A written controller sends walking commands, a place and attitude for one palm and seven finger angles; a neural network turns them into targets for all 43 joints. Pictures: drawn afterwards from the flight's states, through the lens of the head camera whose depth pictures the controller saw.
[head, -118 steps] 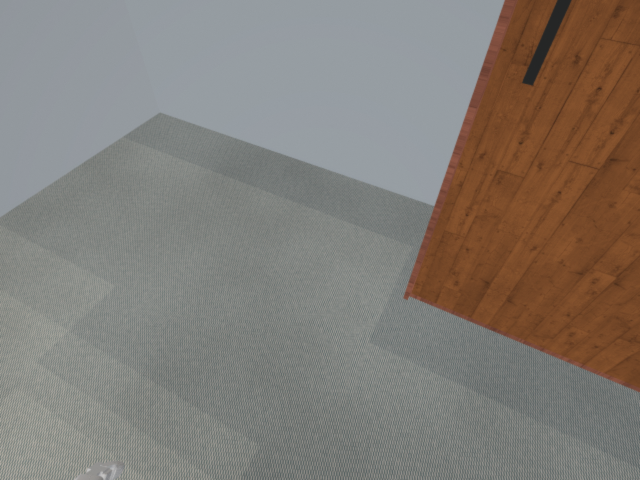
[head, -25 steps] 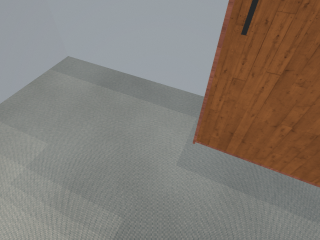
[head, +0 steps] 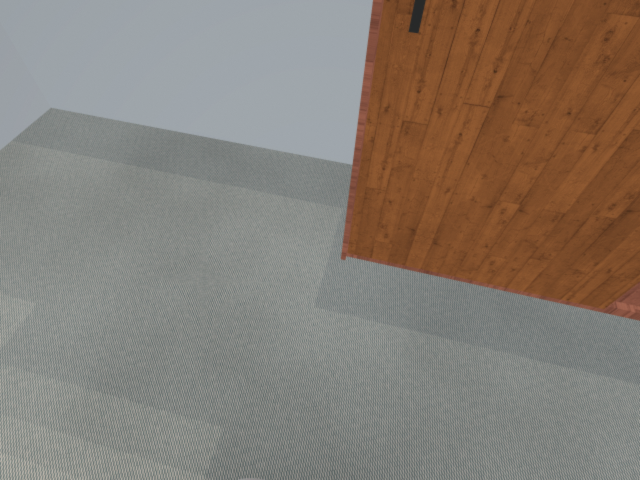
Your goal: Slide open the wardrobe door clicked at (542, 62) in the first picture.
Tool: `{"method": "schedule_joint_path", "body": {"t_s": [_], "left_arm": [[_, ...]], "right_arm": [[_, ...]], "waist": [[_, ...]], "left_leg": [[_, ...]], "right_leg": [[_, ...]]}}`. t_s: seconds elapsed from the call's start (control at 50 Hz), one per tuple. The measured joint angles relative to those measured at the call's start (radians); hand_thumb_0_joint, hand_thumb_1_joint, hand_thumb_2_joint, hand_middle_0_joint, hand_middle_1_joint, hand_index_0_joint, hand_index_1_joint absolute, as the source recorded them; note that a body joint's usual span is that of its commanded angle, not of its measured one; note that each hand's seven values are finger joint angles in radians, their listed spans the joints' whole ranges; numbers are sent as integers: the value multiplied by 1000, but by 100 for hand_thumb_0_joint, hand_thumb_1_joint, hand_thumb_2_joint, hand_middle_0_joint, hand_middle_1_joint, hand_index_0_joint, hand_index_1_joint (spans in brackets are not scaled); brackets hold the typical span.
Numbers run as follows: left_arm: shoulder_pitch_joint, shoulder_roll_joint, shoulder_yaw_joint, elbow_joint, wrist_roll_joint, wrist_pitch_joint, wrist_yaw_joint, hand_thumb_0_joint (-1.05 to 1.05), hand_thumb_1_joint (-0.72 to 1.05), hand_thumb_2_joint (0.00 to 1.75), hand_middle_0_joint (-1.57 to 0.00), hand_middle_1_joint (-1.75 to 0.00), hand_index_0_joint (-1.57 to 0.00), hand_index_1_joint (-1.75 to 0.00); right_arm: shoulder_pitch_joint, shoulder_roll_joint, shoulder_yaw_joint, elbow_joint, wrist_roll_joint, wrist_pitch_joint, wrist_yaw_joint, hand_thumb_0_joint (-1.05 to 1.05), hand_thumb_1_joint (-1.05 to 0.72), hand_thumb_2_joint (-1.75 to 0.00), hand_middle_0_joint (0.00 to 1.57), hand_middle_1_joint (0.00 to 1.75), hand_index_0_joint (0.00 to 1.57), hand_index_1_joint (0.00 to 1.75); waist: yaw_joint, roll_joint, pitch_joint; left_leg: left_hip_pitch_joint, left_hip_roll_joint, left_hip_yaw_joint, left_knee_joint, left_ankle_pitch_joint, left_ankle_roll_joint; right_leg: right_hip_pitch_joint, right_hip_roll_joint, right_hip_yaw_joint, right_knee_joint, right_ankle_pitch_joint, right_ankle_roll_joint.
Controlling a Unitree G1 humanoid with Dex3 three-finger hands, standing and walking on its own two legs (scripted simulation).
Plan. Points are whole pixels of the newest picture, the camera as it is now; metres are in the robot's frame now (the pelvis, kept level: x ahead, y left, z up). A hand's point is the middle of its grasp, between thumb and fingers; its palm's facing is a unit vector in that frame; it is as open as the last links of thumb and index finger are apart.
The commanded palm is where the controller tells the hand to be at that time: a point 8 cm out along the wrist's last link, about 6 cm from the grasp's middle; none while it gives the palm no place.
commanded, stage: turn to face it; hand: left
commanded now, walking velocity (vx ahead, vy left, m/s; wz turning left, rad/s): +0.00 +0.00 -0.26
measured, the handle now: out of the picture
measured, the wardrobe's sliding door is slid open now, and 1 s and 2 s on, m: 0.00 0.00 0.00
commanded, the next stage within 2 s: take the last steps up to it in 0.12 s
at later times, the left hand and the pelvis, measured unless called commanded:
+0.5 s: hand out of the picture +0.13 +0.18 -0.16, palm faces -0.25 -0.95 -0.18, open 7.3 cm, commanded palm none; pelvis +0.00 +0.01 +0.00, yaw -12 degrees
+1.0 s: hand out of the picture +0.11 +0.14 -0.20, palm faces -0.14 -0.98 -0.16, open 7.3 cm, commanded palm none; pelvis +0.16 -0.05 -0.02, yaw -11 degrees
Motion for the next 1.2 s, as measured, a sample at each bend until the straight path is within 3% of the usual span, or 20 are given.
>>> {"method": "schedule_joint_path", "body": {"t_s": [0.06,0.08,0.14,0.2,0.24,0.4,0.5,0.56,0.6,0.64,0.68,0.72,0.84,0.96,1.02,1.08,1.12,1.2], "left_arm": [[-6,19,9,-1,-4,7,3,0,91,89,-20,-30,-21,-30],[-11,29,13,0,-8,11,3,0,91,89,-20,-30,-21,-30],[-32,54,28,9,-3,25,1,1,91,89,-20,-30,-21,-30],[-47,70,38,10,0,23,-7,1,91,90,-20,-30,-20,-30],[-51,72,37,11,-3,21,-9,0,91,90,-19,-30,-20,-30],[-62,43,24,42,4,33,-40,1,91,90,-19,-30,-20,-30],[-108,17,14,47,5,23,-57,1,91,90,-19,-30,-20,-30],[-138,2,9,40,2,-2,-59,1,91,90,-19,-30,-20,-30],[-154,-9,4,40,1,-36,-50,1,91,90,-19,-30,-20,-30],[-147,-25,-4,46,-7,-64,-36,0,91,90,-19,-30,-20,-30],[-114,-35,-8,59,-9,-76,-21,0,91,90,-19,-30,-20,-30],[-77,-35,6,75,-16,-87,1,-1,93,89,-20,-30,-21,-30],[27,-4,-6,148,-4,-94,10,-2,95,89,-20,-30,-21,-30],[130,-7,-14,217,-3,-84,5,0,93,90,-19,-30,-20,-30],[143,-16,-12,236,-13,-60,-2,0,92,90,-19,-30,-20,-30],[119,-22,-7,228,-7,-47,-12,0,92,90,-19,-30,-20,-30],[94,-26,-2,204,0,-46,-17,1,92,90,-19,-30,-20,-30],[49,-38,7,152,7,-48,-21,1,92,90,-19,-30,-20,-30]], "right_arm": [[13,5,7,-12,5,-21,-5,0,-91,-89,20,30,20,30],[18,11,8,-13,2,-30,-7,0,-91,-89,20,30,20,30],[43,33,21,-18,-11,-32,-9,0,-91,-89,20,30,20,30],[71,49,32,-9,-17,-32,-12,0,-91,-89,20,30,20,30],[84,55,34,0,-18,-34,-12,0,-91,-89,20,30,20,30],[158,63,28,41,-29,-60,-5,0,-91,-89,20,30,20,30],[223,40,14,92,-36,-64,-3,0,-91,-89,20,30,20,30],[268,20,6,128,-35,-56,-1,0,-91,-89,20,30,20,30],[296,10,5,152,-25,-46,3,0,-91,-89,20,30,20,30],[297,4,5,178,-22,-21,8,0,-91,-89,20,30,20,30],[280,4,1,187,-24,-9,16,1,-91,-89,20,30,20,30],[253,6,-5,170,-28,-11,20,1,-91,-89,20,30,20,30],[127,24,-10,91,-27,-30,37,1,-91,-89,20,30,20,30],[18,49,5,37,-22,-67,48,0,-91,-89,20,30,20,30],[-9,61,14,26,-28,-99,34,0,-91,-89,20,30,20,30],[12,75,20,36,-22,-102,19,0,-91,-89,20,30,20,30],[37,75,4,47,-13,-108,0,-1,-94,-89,20,30,20,30],[95,59,2,81,-15,-104,1,-2,-95,-89,20,30,20,30]], "waist": [[-7,-6,-21],[-13,-18,-25],[-20,-39,-26],[-20,-41,-25],[-20,-35,-23],[-59,1,-26],[-100,28,-20],[-114,42,-20],[-110,52,-17],[-100,56,-23],[-87,44,-35],[-81,37,-43],[-65,38,-36],[-28,11,-8],[-20,-13,10],[-17,-15,6],[-15,-18,-1],[-13,-19,-22]], "left_leg": [[96,-3,3,-220,81,17],[108,-10,11,-250,92,51],[124,-12,39,-253,94,76],[154,-4,61,-293,113,78],[169,1,77,-311,121,81],[206,34,144,-352,120,72],[221,73,168,-359,107,39],[216,100,167,-313,69,8],[173,122,146,-177,-9,-1],[84,116,98,55,-93,12],[-2,107,85,216,-72,17],[-76,110,87,268,-16,10],[-189,121,112,141,123,3],[-95,81,145,-127,181,40],[-67,64,176,-84,153,106],[8,50,191,-149,145,105],[60,34,194,-223,162,104],[146,15,191,-343,185,98]], "right_leg": [[-26,14,18,26,-3,22],[-43,11,22,59,-25,25],[-117,4,-10,300,-215,46],[-173,-19,-52,530,-222,66],[-171,-42,-73,578,-216,77],[-81,-111,-143,444,-245,76],[-28,-123,-183,267,-257,59],[46,-114,-213,90,-184,40],[80,-102,-230,40,-104,17],[96,-92,-244,65,-137,8],[137,-86,-244,33,-157,2],[181,-79,-248,-17,-151,3],[283,-52,-257,-103,-166,-1],[348,-64,-246,-22,-288,28],[198,-90,-197,392,-356,16],[19,-108,-178,702,-264,11],[-69,-137,-177,730,-200,19],[-178,-185,-176,628,-102,39]]}}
